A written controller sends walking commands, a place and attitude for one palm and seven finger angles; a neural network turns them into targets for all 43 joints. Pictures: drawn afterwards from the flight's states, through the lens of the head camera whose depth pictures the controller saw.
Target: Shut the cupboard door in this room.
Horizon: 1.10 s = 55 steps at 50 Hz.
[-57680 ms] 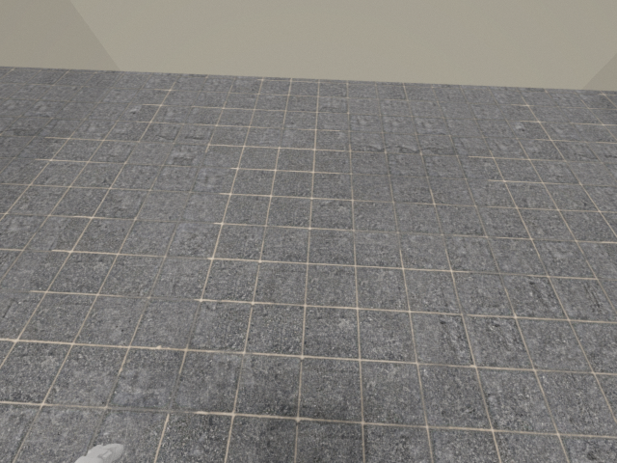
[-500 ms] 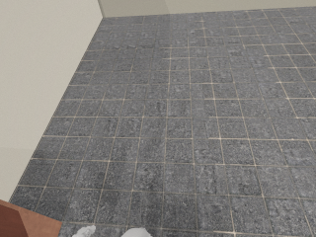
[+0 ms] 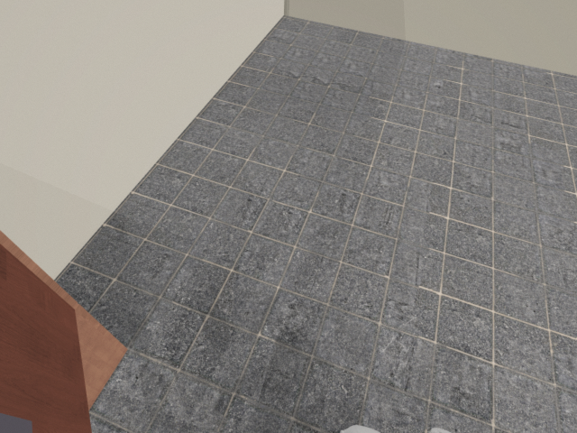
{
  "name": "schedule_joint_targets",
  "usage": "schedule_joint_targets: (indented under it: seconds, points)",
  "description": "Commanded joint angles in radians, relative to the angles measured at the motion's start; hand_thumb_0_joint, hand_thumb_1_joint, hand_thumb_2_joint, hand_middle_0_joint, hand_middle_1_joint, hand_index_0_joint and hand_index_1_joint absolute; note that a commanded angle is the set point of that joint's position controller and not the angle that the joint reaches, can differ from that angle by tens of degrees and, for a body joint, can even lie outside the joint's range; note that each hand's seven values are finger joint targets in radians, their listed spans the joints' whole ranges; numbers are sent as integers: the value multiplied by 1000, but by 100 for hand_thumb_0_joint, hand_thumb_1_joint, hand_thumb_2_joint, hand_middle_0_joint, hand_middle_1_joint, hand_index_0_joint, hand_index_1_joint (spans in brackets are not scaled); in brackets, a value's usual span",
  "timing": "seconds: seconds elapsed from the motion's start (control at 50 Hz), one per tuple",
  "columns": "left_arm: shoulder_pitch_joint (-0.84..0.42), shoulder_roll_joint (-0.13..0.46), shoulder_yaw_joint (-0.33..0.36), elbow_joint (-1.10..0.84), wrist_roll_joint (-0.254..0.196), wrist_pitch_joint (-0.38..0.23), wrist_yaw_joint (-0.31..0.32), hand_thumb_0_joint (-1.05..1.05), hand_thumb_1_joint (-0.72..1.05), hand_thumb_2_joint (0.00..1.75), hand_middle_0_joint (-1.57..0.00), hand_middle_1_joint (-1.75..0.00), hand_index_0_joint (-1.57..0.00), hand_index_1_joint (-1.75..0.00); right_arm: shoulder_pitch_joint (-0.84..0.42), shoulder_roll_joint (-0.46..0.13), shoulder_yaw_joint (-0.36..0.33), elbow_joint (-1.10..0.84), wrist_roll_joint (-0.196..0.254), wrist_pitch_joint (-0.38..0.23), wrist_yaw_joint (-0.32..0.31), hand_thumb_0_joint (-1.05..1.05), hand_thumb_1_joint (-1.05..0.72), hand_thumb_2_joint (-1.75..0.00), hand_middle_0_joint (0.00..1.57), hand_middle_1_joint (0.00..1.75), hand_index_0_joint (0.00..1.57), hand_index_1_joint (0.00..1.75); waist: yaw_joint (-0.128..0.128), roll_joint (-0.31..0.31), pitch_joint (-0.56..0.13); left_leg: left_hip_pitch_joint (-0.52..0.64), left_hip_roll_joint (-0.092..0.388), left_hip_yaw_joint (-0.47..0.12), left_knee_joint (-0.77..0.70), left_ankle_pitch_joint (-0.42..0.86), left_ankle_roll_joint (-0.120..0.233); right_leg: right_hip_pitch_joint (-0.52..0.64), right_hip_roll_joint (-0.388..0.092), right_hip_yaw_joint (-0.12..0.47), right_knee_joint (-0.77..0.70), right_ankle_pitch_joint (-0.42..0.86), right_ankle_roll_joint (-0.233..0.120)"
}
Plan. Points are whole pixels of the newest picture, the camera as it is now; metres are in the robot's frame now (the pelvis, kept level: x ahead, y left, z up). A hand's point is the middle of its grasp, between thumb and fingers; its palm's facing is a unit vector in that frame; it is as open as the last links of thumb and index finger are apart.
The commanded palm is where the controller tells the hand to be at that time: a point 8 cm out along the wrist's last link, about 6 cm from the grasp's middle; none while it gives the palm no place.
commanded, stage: turn or walk to find it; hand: left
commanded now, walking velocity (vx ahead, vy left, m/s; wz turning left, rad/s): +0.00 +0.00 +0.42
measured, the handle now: out of the picture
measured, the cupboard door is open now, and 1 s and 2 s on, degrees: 46 46 46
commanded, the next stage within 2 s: stand and wait in 0.64 s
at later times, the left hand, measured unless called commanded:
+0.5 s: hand out of the picture +0.03 +0.15 -0.14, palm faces +0.26 -0.93 -0.26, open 7.3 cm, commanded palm none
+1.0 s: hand out of the picture -0.04 +0.18 -0.17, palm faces +0.40 -0.89 -0.22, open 7.3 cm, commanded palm none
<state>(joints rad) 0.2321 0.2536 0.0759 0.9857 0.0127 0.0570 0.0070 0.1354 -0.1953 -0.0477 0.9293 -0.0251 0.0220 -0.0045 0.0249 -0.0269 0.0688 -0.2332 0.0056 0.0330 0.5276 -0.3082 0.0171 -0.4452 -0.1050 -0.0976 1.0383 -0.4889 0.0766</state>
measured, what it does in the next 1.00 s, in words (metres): steps on the spot, turning left: right foot, then left foot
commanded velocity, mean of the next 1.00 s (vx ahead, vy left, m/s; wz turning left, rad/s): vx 0.00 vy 0.00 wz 0.26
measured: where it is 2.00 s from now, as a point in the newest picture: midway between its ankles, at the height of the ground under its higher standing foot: outside the picture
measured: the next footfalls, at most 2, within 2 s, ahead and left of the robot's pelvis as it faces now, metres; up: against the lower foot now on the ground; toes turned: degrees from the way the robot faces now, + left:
right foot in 0.24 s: +0.07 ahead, -0.14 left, +0.00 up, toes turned -1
left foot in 0.68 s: -0.02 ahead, +0.09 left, +0.00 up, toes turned +24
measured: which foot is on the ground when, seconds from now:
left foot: down 0.00-0.24, up 0.26-0.66, down 0.68-1.00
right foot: up 0.00-0.22, down 0.24-0.68, up 0.70-1.00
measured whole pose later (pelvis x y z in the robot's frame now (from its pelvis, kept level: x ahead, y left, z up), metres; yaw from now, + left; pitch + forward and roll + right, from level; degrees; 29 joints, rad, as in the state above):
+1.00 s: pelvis +0.00 -0.01 +0.00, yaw +21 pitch -1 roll +0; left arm 0.23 0.19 0.04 1.03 0.01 0.03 0.01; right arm 0.17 -0.16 -0.04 0.99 -0.03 0.01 -0.02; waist 0.02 0.00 0.05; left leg -0.17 0.00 0.06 0.46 -0.28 0.02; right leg -0.33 -0.08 -0.06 0.72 -0.40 0.07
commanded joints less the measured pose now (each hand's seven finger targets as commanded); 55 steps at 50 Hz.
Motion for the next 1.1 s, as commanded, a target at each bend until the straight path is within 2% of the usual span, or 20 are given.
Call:
schedule_joint_targets:
  seconds: [0.0, 0.12, 0.18, 0.2, 0.22, 0.26, 0.3, 0.36, 0.54, 0.62, 0.64, 0.66, 0.68, 0.72, 0.82, 0.98, 1.0, 1.04, 1.06, 1.08]
  points:
    - [-34, 51, 6, -98, -3, -29, -1, 0, 90, 90, -20, -30, -20, -30, 57, -188, -41, -36, 5, -17, -18, 0, -90, -90, 20, 30, 20, 30, -34, 175, -76, 138, 236, -192, -164, 605, 138, -85, 3, 42, -14, 46, 15]
    - [-43, 30, -1, -124, -7, -37, 1, 0, 90, 90, -20, -30, -20, -30, 45, -199, -55, -49, -2, -6, -11, 0, -90, -90, 20, 30, 20, 30, -38, 206, -69, 52, 218, -263, -128, 531, 135, 68, 57, 6, -289, 49, 8]
    - [50, 50, 6, -105, -7, -57, 5, 0, 90, 90, -20, -30, -20, -30, 18, -183, -57, -61, 8, -4, -7, 0, -90, -90, 20, 30, 20, 30, 13, 162, -112, -33, 160, -257, -9, 439, 72, 276, 55, 1, -584, 290, -4]
    - [84, 114, 17, -101, 4, -70, 12, 0, 90, 90, -20, -30, -20, -30, 38, -140, -53, -69, 17, -5, 0, 0, -90, -90, 20, 30, 20, 30, 23, 10, -143, -165, 82, -190, 128, 240, 12, 428, -81, 129, -670, 415, -43]
    - [112, 200, 34, -100, 17, -75, 20, 0, 90, 90, -20, -30, -20, -30, 36, -74, -40, -100, 20, -6, 5, 0, -90, -90, 20, 30, 20, 30, 35, -271, -138, -333, -66, -49, 370, -245, -52, 487, -348, 379, -706, 609, -166]
    - [48, 170, 34, -120, 6, -72, 25, 0, 90, 90, -20, -30, -20, -30, 19, -125, -60, -76, 13, 23, 5, 0, -90, -90, 20, 30, 20, 30, 20, -209, -70, -295, -11, -138, 676, -260, -43, 253, -356, 373, -767, 413, -238]
    - [-57, 106, 22, -149, 8, -67, 29, 0, 90, 90, -20, -30, -20, -30, 54, -109, -61, -36, 7, 29, 18, 0, -90, -90, 20, 30, 20, 30, -31, -111, -29, -302, 28, -116, 732, -126, -58, 206, -270, 193, -749, 361, -191]
    - [-26, 96, 18, -150, 13, -74, 27, 0, 90, 90, -20, -30, -20, -30, 60, -88, -49, -28, 8, 31, 26, 0, -90, -90, 20, 30, 20, 30, -18, -144, -56, -269, 26, -55, 611, -101, -80, 252, -230, 80, -736, 435, -171]
    - [74, 150, 37, -91, 18, -68, 21, 0, 90, 90, -20, -30, -20, -30, -21, -57, -22, -48, 18, 11, 26, 0, -90, -90, 20, 30, 20, 30, 36, -174, -102, -179, 18, 43, 229, -155, -73, 377, -277, 19, -663, 633, -204]
    - [40, 148, 41, -83, 5, -58, 18, 0, 90, 90, -20, -30, -20, -30, 86, -88, -28, -28, 15, -6, 24, 0, -90, -90, 20, 30, 20, 30, -35, -95, -148, 73, 32, 56, -102, 87, -49, 255, -251, -64, -494, 516, -113]
    - [57, 104, 32, -98, -1, -51, 13, 0, 90, 90, -20, -30, -20, -30, 115, -165, -44, -26, 8, -16, 19, 0, -90, -90, 20, 30, 20, 30, -50, 107, -175, 220, 179, -139, -176, 230, 16, 85, -154, -110, -330, 324, -50]
    - [32, 33, 4, -129, -3, -48, 7, 0, 90, 90, -20, -30, -20, -30, 160, -253, -64, -28, 5, -15, 9, 0, -90, -90, 20, 30, 20, 30, -75, 355, -163, 272, 410, -404, -215, 555, 150, -120, -30, -101, -144, -149, 9]
    - [-30, 39, -5, -138, 5, -39, 13, 0, 90, 90, -20, -30, -20, -30, 177, -256, -63, -9, 6, -10, -4, 0, -90, -90, 20, 30, 20, 30, -96, 268, -148, 209, 434, -389, -207, 562, 214, -110, -30, -1, -38, -176, -5]
    - [-43, 40, -2, -90, 0, -36, 9, 0, 90, 90, -20, -30, -20, -30, 84, -193, -44, -13, 1, -15, -23, 0, -90, -90, 20, 30, 20, 30, -56, 248, -98, 138, 340, -285, -201, 491, 191, -114, -26, 66, 37, -57, -8]
    - [28, 10, -14, -22, 2, -31, 5, 0, 90, 90, -20, -30, -20, -30, 63, -141, -23, 8, 7, -30, -28, 0, -90, -90, 20, 30, 20, 30, -18, 151, -52, 119, 247, -137, -218, 512, 137, -36, 8, 50, -47, 65, -4]
    - [88, -19, -36, 23, 2, -55, 16, 0, 90, 90, -20, -30, -20, -30, 81, -110, -22, 53, 8, -28, -24, 0, -90, -90, 20, 30, 20, 30, 1, 145, -55, 55, 205, -125, -130, 401, 83, 237, 36, 5, -556, 250, -16]
    - [103, 10, -34, 33, 4, -65, 20, 0, 90, 90, -20, -30, -20, -30, 92, -87, -19, 60, 15, -31, -20, 0, -90, -90, 20, 30, 20, 30, 5, 82, -64, 10, 161, -104, -81, 308, 37, 314, 5, 47, -654, 353, -26]
    - [71, 89, -28, 30, 7, -77, 24, 0, 90, 90, -20, -30, -20, -30, 120, -23, -4, 49, 24, -26, -11, 0, -90, -90, 20, 30, 20, 30, -32, -104, -51, -56, 27, -8, 0, 2, -35, 304, -208, 226, -696, 517, -124]
    - [71, 113, -12, 24, 5, -81, 23, 0, 90, 90, -20, -30, -20, -30, 108, -33, -9, 49, 17, -6, -15, 0, -90, -90, 20, 30, 20, 30, -14, -277, -52, -53, 7, -1, 97, -154, -46, 249, -246, 289, -763, 464, -186]
    - [67, 97, -9, 23, 8, -77, 23, 0, 90, 90, -20, -30, -20, -30, 81, -53, -15, 45, 13, 4, -15, 0, -90, -90, 20, 30, 20, 30, 4, -276, -10, -82, 8, -29, 211, -224, -41, 209, -262, 300, -794, 436, -222]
